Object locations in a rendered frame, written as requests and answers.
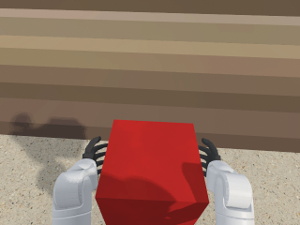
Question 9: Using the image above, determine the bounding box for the robot left hand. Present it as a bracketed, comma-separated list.
[82, 136, 108, 175]

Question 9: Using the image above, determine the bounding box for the robot right hand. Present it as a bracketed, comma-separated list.
[198, 138, 221, 177]

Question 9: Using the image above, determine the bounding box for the right robot forearm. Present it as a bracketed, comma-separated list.
[206, 160, 255, 225]

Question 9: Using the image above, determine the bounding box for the left robot forearm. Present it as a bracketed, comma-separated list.
[52, 158, 98, 225]

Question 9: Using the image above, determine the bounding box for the carton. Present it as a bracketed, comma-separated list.
[95, 119, 209, 225]

